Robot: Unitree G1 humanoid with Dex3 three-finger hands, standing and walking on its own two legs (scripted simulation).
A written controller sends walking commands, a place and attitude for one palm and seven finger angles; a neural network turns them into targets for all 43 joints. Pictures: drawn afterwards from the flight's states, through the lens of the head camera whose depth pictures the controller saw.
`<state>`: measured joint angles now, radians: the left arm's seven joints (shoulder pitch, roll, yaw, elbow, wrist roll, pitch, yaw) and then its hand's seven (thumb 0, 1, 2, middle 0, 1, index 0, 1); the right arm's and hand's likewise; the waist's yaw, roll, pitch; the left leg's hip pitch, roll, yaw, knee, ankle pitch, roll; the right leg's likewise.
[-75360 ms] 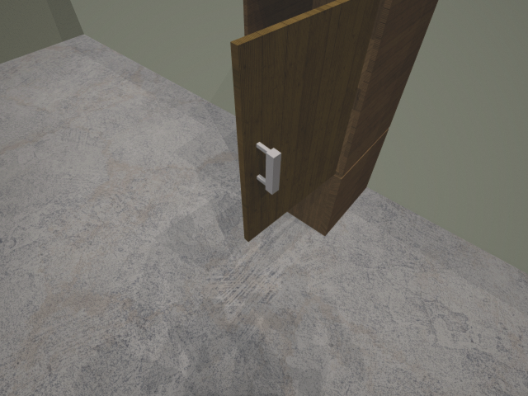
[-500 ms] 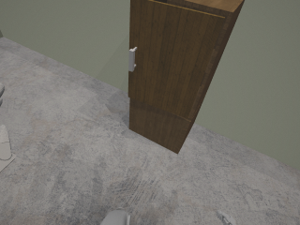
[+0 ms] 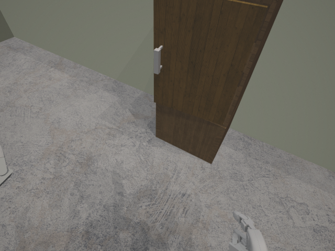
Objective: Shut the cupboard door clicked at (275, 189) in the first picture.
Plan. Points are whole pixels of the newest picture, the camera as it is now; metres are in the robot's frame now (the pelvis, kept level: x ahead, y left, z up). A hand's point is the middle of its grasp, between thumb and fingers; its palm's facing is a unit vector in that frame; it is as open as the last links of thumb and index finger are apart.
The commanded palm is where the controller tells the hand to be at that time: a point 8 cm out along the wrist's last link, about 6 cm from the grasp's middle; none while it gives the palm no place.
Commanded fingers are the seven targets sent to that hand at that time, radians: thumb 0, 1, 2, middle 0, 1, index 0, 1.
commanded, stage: stop stepping back and stand still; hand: left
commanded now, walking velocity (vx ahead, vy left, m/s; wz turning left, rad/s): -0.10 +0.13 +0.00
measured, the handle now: (159, 59) +0.92 +0.08 -0.04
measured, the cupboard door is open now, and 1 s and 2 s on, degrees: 6 6 6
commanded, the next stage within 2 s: let the arm hang, fingers relaxed in 0.32 s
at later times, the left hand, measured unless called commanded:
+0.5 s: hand (35, 188) +0.22 +0.28 +0.08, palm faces +0.29 -0.82 -0.49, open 7.4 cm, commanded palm none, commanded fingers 0.00 0.90 0.90 -0.20 -0.30 -0.20 -0.30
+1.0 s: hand out of the picture -0.05 +0.24 -0.16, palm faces +0.03 -0.97 -0.26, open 7.2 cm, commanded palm none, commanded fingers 0.00 0.90 0.90 -0.20 -0.30 -0.20 -0.30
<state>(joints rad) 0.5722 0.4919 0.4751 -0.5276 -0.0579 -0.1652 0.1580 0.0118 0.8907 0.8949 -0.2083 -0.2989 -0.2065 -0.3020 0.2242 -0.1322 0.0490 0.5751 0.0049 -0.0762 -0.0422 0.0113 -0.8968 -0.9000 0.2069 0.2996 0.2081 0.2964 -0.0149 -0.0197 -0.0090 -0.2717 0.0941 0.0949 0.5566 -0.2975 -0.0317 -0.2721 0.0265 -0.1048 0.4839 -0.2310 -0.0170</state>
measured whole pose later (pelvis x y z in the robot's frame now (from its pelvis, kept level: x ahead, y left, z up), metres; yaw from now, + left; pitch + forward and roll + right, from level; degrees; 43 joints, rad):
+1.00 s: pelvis -0.02 +0.03 +0.01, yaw +0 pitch -1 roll -1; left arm 0.33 0.23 0.03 1.10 0.01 0.03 0.01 -0.01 0.94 0.89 -0.20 -0.30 -0.20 -0.30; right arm 0.35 -0.18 -0.01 1.09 -0.02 0.03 -0.01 0.01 -0.90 -0.90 0.20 0.30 0.20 0.30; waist -0.01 0.01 0.04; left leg -0.24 0.01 0.05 0.45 -0.19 0.03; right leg -0.23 -0.01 -0.09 0.41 -0.16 -0.02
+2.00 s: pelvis +0.03 +0.02 +0.02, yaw +0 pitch -1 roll +0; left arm 0.13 0.31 0.02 1.13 0.01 -0.01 0.00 0.00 0.91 0.89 -0.20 -0.30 -0.20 -0.30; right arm 0.13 -0.32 0.00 1.11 -0.01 0.00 0.00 0.01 -0.90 -0.90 0.20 0.30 0.20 0.30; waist -0.01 0.02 0.04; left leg -0.10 0.01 0.05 0.30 -0.19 0.01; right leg -0.10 0.00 -0.09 0.30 -0.18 -0.02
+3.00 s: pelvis +0.02 +0.01 +0.00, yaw +29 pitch +1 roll +1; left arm 0.18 0.21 0.06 0.88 0.02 0.02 0.03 0.00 0.91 0.89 -0.20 -0.30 -0.20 -0.30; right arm 0.22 -0.26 -0.10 0.94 -0.03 0.09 0.01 0.01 -0.90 -0.90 0.20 0.30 0.20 0.30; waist -0.03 0.05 0.07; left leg -0.53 -0.06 -0.07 0.98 -0.42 -0.03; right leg -0.26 -0.05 -0.06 0.56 -0.31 -0.01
